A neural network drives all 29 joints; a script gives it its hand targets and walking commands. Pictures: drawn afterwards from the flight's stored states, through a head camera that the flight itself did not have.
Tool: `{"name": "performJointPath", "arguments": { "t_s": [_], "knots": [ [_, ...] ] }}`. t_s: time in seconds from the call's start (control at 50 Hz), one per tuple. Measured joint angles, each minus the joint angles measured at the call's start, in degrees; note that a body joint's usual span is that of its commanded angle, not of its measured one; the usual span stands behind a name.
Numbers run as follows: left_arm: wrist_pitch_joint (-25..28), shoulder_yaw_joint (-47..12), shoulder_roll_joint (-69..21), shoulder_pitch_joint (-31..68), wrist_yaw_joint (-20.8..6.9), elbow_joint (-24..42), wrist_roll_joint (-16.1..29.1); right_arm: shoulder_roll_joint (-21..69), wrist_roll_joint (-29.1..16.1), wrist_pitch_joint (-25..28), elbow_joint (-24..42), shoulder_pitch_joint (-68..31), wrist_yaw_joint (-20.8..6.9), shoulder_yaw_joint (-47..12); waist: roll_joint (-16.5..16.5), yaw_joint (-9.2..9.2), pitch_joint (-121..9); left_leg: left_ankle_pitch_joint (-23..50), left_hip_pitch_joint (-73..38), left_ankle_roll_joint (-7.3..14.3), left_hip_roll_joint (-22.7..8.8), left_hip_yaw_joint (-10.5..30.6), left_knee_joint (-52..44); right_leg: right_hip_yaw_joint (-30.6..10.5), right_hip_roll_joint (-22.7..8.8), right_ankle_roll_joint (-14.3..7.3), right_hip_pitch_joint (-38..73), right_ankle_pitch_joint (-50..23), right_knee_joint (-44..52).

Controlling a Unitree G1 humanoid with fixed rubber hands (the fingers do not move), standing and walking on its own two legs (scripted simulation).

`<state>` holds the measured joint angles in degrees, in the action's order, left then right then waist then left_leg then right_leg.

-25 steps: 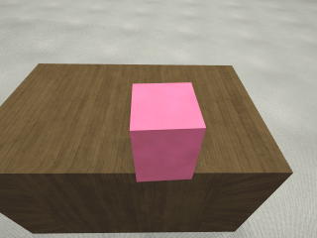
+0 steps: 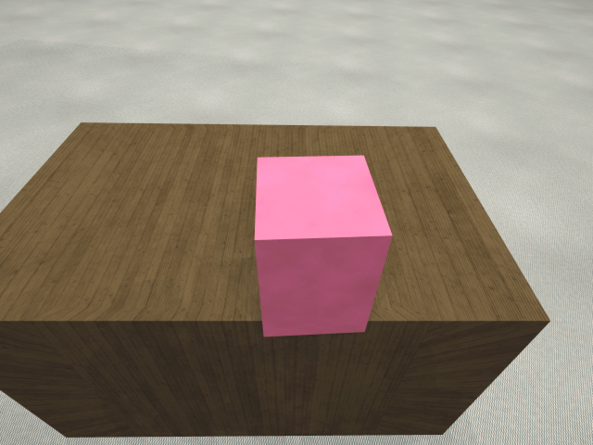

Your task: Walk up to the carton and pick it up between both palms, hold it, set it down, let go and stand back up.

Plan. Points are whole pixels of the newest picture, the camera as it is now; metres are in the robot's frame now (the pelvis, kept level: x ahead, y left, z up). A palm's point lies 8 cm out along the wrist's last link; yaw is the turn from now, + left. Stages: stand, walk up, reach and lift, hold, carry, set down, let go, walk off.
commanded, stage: stand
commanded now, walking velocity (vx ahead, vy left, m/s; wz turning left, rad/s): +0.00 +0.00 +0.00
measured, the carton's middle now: (312, 247) +0.45 -0.02 +0.02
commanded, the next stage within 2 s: none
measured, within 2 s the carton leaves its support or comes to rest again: neither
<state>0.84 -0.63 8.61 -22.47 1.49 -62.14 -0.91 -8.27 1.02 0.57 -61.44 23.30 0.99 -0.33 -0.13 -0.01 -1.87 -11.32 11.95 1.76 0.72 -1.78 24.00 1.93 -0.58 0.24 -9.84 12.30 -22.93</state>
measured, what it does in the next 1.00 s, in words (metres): stands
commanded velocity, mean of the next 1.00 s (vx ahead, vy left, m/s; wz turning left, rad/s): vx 0.00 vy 0.00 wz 0.00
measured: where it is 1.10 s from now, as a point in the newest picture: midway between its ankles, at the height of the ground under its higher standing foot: outside the picture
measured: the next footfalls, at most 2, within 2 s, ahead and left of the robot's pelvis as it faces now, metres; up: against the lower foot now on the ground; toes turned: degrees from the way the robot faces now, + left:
none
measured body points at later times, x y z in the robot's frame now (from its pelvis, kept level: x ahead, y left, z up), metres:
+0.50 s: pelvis -0.01 +0.00 +0.00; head -0.02 +0.00 +0.45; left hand -0.07 +0.20 -0.16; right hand -0.06 -0.21 -0.16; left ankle +0.02 +0.10 -0.74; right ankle +0.00 -0.12 -0.74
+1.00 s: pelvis -0.01 -0.01 +0.00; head -0.02 -0.01 +0.45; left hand -0.07 +0.19 -0.16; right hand -0.06 -0.21 -0.16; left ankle +0.02 +0.10 -0.74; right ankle +0.00 -0.12 -0.74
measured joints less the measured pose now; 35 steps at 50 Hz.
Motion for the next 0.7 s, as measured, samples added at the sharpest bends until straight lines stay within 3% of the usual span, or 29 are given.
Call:
{"name": "performJointPath", "arguments": {
  "t_s": [0.7],
  "knots": [
    [0.0,-0.4,-2.8,-0.4,0.5,-4.7,0.2,1.9,-0.3,-0.2,-4.3,-0.9,0.7,-0.7,-0.2,0.15,0.5,0.6,1.6,-0.5,-0.2,0.6,0.8,0.0,0.3,-0.4,-1.8,-0.2,-1.4]
  ]
}}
